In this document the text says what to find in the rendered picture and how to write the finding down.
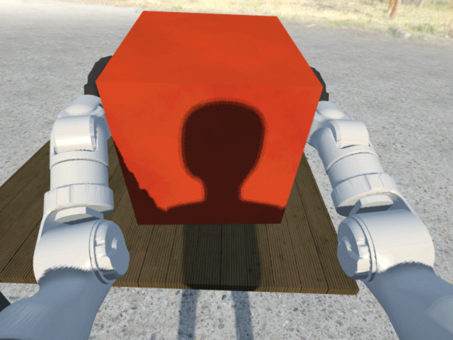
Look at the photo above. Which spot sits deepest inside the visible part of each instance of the right robot forearm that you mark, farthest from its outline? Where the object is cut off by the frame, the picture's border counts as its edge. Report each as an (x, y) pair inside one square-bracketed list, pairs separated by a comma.
[(351, 163)]

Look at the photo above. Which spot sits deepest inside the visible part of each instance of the robot left upper arm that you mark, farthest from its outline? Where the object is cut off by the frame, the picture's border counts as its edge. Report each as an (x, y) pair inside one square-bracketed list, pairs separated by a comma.
[(75, 267)]

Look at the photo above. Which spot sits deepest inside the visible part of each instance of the table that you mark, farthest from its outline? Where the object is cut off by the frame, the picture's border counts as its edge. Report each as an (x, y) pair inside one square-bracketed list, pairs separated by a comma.
[(297, 256)]

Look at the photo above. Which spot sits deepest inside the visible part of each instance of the right robot hand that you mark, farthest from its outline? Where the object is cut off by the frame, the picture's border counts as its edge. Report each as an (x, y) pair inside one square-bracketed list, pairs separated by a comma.
[(324, 96)]

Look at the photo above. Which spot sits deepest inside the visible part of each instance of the left robot forearm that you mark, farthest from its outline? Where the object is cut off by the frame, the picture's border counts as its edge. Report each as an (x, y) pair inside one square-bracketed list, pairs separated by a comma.
[(79, 190)]

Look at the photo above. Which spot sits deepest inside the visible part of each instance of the robot right upper arm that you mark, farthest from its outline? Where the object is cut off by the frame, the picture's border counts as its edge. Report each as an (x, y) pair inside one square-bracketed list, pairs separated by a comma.
[(391, 253)]

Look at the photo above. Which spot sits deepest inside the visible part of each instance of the carton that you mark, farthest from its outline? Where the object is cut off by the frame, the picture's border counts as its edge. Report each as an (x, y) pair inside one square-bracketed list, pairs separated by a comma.
[(209, 114)]

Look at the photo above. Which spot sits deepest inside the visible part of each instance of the left robot hand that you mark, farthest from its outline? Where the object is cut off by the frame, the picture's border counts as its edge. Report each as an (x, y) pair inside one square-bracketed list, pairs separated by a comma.
[(90, 88)]

